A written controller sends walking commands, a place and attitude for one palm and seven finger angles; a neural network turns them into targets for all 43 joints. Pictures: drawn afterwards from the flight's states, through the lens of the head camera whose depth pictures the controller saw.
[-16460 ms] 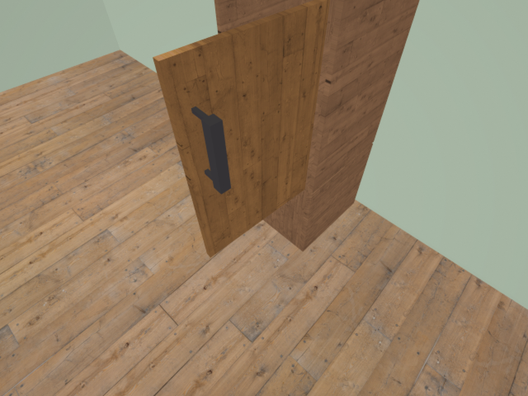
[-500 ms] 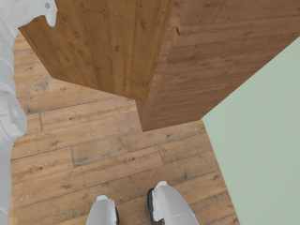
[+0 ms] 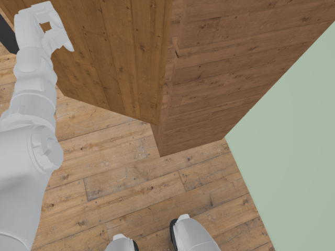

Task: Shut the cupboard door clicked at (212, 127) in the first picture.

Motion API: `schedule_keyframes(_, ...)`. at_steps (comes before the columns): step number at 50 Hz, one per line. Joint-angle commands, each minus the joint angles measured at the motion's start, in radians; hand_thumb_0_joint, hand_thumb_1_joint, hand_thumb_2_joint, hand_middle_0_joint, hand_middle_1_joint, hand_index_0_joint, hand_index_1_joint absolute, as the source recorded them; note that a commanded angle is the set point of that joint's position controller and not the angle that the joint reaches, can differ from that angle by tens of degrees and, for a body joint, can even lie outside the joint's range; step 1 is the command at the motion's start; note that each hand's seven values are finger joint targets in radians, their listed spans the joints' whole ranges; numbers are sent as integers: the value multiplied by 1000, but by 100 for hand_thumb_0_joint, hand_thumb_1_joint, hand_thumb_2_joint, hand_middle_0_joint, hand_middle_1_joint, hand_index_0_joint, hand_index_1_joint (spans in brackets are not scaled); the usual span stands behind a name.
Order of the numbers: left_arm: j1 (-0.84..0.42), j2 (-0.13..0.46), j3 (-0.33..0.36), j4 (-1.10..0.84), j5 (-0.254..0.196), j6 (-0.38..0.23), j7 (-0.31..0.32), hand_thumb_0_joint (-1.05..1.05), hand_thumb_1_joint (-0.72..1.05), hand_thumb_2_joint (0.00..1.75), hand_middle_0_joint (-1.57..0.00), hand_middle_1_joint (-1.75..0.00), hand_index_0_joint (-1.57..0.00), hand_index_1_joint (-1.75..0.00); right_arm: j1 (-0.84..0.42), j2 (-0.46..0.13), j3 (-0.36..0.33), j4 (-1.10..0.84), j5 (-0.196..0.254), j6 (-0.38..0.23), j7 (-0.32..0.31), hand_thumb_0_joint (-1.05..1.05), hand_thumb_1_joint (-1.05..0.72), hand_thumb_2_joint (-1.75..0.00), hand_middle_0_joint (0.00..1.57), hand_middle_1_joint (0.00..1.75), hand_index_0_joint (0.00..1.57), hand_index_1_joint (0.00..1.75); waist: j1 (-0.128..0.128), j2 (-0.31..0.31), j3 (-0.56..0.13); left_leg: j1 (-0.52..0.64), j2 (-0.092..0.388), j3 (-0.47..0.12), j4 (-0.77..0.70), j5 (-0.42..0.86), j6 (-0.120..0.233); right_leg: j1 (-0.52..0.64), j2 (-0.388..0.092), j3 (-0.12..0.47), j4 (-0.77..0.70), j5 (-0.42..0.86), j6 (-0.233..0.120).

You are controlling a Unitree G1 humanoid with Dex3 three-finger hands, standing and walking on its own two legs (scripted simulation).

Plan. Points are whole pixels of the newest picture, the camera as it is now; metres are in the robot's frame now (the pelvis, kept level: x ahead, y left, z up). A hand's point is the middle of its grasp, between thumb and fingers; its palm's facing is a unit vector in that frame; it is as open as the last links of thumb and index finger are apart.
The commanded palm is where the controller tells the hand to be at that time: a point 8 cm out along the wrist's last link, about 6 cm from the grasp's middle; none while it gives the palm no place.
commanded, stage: pull the fist back off the door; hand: left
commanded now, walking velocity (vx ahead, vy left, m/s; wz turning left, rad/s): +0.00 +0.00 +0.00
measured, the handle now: (0, 11) +0.66 +0.25 +0.11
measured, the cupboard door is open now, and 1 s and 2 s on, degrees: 55 55 55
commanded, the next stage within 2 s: draw the hand back to the body in 0.46 s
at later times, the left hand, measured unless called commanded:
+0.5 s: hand (63, 66) +0.50 +0.12 +0.11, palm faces +0.06 -1.00 -0.02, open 3.1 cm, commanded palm +0.47 +0.17 +0.11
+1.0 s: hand (20, 106) +0.40 +0.17 +0.15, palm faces +0.08 -1.00 -0.03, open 3.1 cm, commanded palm +0.35 +0.22 +0.15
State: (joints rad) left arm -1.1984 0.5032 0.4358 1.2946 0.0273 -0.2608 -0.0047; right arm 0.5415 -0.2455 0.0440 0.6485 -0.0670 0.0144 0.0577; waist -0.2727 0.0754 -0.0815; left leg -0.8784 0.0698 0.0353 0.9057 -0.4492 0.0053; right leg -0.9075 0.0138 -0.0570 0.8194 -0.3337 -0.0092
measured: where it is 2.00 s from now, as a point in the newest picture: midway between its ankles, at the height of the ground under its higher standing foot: outside the picture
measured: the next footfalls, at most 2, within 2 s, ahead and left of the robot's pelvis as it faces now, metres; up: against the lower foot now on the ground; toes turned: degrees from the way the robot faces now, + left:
none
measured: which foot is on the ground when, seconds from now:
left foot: down 0.00-1.00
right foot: down 0.00-1.00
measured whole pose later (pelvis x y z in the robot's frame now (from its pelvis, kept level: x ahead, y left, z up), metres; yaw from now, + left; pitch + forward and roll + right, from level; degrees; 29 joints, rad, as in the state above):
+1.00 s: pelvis +0.00 -0.01 +0.03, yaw +1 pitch +7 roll +0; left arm -0.44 0.26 0.25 0.63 -0.19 -0.24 -0.12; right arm 0.36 -0.27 0.00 0.65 0.04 0.00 -0.04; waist -0.06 0.05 -0.07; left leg -0.43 0.04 0.05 0.67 -0.37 -0.01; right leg -0.49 0.00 -0.04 0.66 -0.30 -0.02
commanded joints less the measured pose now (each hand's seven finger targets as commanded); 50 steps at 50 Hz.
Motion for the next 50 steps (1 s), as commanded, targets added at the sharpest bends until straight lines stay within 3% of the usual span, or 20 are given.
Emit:
schedule_keyframes(1,-337,191,-20,-261,-19,-131,-3,0,90,90,-130,-150,-130,-150,186,-188,-94,-38,11,-16,-12,0,-90,-90,20,30,20,30,47,17,-521,268,-60,-34,-92,425,23,439,31,30,-71,448,-2)
schedule_keyframes(6,-262,76,-79,-296,-69,-134,-32,0,90,90,-130,-150,-130,-150,152,-184,-108,-37,27,-3,-17,0,-90,-90,20,30,20,30,61,-6,-470,329,-62,-23,-120,440,19,435,31,23,-94,455,0)
schedule_keyframes(8,-287,67,-86,-363,-83,-156,-32,0,90,90,-130,-150,-130,-150,134,-181,-111,-35,30,-3,-25,0,-90,-90,20,30,20,30,67,42,-497,392,-60,-30,-120,481,15,422,28,20,-86,465,-2)
schedule_keyframes(9,-274,23,-117,-378,-86,-165,-31,0,90,90,-130,-150,-130,-150,123,-174,-113,-34,31,-6,-24,0,-90,-90,20,30,20,30,69,46,-499,419,-59,-32,-117,501,13,409,29,17,-85,464,-2)
schedule_keyframes(11,-253,24,-110,-398,-93,-180,-23,0,90,90,-130,-150,-130,-150,105,-175,-118,-27,32,-6,-27,0,-90,-90,20,30,20,30,75,25,-495,425,-58,-32,-114,514,12,418,26,18,-81,478,-1)
schedule_keyframes(13,-266,-25,-154,-437,-92,-194,-17,0,90,90,-130,-150,-130,-150,83,-166,-117,-22,36,-10,-29,0,-90,-90,20,30,20,30,78,65,-504,465,-58,-37,-114,543,7,399,23,15,-75,474,-1)
schedule_keyframes(15,-190,-38,-150,-425,-95,-192,-11,0,90,90,-130,-150,-130,-150,61,-167,-120,-27,40,-9,-29,0,-90,-90,20,30,20,30,96,28,-495,464,-58,-36,-117,549,6,411,23,14,-74,474,-2)
schedule_keyframes(16,-198,-62,-172,-432,-98,-189,-11,0,90,90,-130,-150,-130,-150,46,-164,-118,-27,42,-10,-30,0,-90,-90,20,30,20,30,90,15,-480,454,-60,-32,-122,527,7,415,21,14,-78,471,-1)
schedule_keyframes(19,-163,-46,-152,-426,-97,-186,-5,0,90,90,-130,-150,-130,-150,21,-161,-117,-31,50,-9,-38,0,-90,-90,20,30,20,30,109,-20,-472,432,-65,-29,-135,501,8,452,17,17,-74,475,-1)
schedule_keyframes(21,-208,-44,-162,-424,-95,-186,0,0,90,90,-130,-150,-130,-150,0,-161,-112,-31,52,-10,-44,0,-90,-90,20,30,20,30,94,-49,-436,404,-67,-27,-141,453,11,451,14,21,-79,459,1)
schedule_keyframes(23,-228,-41,-168,-402,-92,-190,3,0,90,90,-130,-150,-130,-150,-16,-159,-107,-27,55,-14,-50,0,-90,-90,20,30,20,30,89,-25,-411,393,-71,-26,-142,413,10,434,12,28,-82,432,0)
schedule_keyframes(28,-225,-33,-156,-336,-104,-190,-7,0,90,90,-130,-150,-130,-150,-28,-163,-99,-25,55,-28,-55,0,-90,-90,20,30,20,30,87,-66,-416,364,-74,-31,-144,366,10,438,8,32,-81,400,1)
schedule_keyframes(29,-228,-6,-137,-330,-100,-191,-10,0,90,90,-130,-150,-130,-150,-27,-165,-99,-24,54,-30,-56,0,-90,-90,20,30,20,30,92,-67,-418,347,-76,-30,-145,353,11,449,7,35,-79,394,1)
schedule_keyframes(31,-124,40,-88,-362,-105,-191,-27,0,90,90,-130,-150,-130,-150,-35,-166,-100,-51,56,-29,-57,0,-90,-90,20,30,20,30,141,-66,-483,356,-78,-22,-154,392,11,523,7,38,-72,440,-5)
schedule_keyframes(32,-53,36,-81,-383,-114,-191,-38,0,90,90,-130,-150,-130,-150,-38,-164,-99,-68,60,-27,-57,0,-90,-90,20,30,20,30,165,-52,-512,370,-81,-16,-159,417,11,555,9,37,-71,460,-6)
schedule_keyframes(34,10,29,-91,-456,-124,-183,-62,0,90,90,-130,-150,-130,-150,-55,-156,-99,-89,69,-24,-58,0,-90,-90,20,30,20,30,181,-58,-512,373,-77,-7,-173,441,12,596,9,35,-79,495,-5)
schedule_keyframes(37,108,-25,-133,-556,-158,-145,-87,0,90,90,-130,-150,-130,-150,-84,-152,-100,-118,88,-22,-65,0,-90,-90,20,30,20,30,186,-70,-454,395,-74,0,-208,406,17,615,14,28,-117,466,-5)
schedule_keyframes(40,173,-18,-122,-724,-197,-118,-95,0,90,90,-130,-150,-130,-150,-120,-148,-101,-132,98,-32,-77,0,-90,-90,20,30,20,30,208,-82,-443,422,-76,8,-247,384,22,678,11,32,-153,467,-4)
schedule_keyframes(46,351,-27,-145,-891,-220,-61,-116,0,90,90,-130,-150,-130,-150,-212,-138,-87,-136,112,-64,-103,0,-90,-90,20,30,20,30,227,-68,-297,465,-77,11,-318,291,26,675,3,35,-227,350,-2)
schedule_keyframes(50,448,-19,-139,-976,-250,-9,-149,0,90,90,-127,-147,-127,-147,-277,-135,-77,-152,122,-86,-121,0,-90,-90,20,30,20,30,250,-77,-250,502,-80,3,-358,248,26,694,-5,37,-268,276,-4)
